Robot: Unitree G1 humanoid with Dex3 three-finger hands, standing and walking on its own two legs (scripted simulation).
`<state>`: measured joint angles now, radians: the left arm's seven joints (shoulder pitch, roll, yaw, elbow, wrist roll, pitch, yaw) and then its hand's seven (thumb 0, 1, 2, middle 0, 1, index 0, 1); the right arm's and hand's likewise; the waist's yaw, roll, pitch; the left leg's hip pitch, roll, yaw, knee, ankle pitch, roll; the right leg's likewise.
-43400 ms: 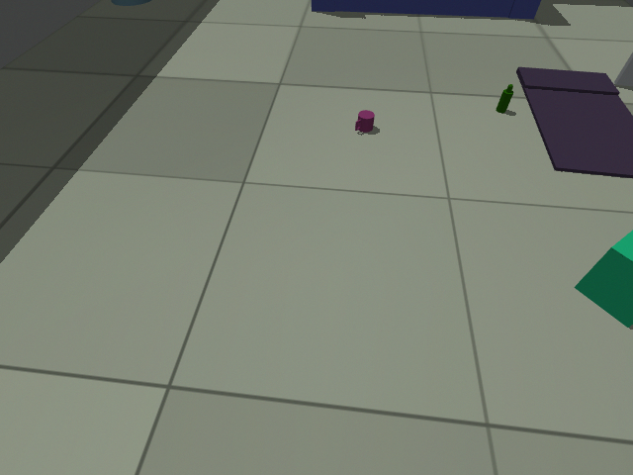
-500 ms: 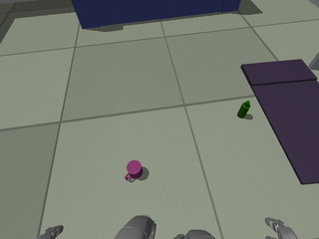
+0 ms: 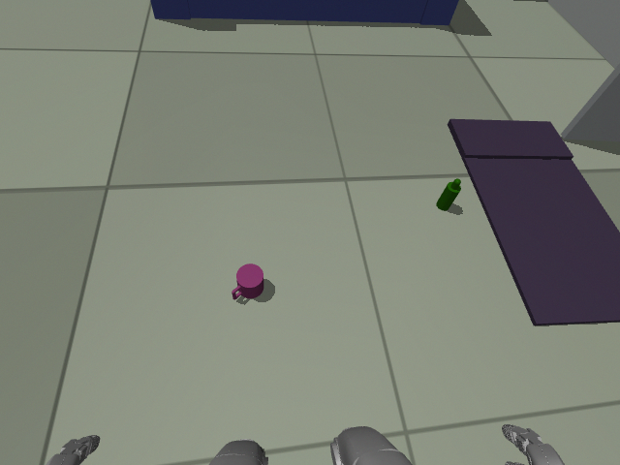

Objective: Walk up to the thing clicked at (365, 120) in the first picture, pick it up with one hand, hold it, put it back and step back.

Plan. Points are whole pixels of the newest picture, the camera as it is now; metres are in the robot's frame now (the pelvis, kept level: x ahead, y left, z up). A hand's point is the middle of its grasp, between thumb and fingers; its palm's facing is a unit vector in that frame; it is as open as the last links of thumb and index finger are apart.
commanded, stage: step back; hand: left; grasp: from above
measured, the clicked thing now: (246, 284) +0.68 +0.18 -0.73
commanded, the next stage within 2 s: stand in 1.84 s
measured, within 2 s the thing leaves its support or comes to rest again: neither
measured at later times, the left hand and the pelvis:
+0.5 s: hand out of the picture -0.06 +0.24 -0.15, palm faces +0.01 -0.91 -0.42, open 7.4 cm; pelvis -0.18 -0.03 -0.02, yaw +2 degrees
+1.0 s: hand out of the picture -0.30 +0.18 -0.16, palm faces -0.02 -0.92 -0.39, open 7.4 cm; pelvis -0.33 -0.09 -0.02, yaw -4 degrees
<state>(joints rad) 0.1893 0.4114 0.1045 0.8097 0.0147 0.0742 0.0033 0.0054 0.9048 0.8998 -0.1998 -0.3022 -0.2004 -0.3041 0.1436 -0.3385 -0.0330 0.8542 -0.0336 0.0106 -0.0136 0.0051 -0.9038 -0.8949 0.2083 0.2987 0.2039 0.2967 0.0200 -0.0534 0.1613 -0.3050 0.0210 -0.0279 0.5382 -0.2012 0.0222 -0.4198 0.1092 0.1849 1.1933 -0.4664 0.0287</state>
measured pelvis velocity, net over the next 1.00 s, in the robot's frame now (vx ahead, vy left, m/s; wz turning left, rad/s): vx -0.33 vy -0.09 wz -0.06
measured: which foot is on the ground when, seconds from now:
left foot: down 0.00-0.20, up 0.22-0.50, down 0.52-0.92, up 0.94-1.00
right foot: up 0.00-0.16, down 0.18-0.54, up 0.56-0.88, down 0.90-1.00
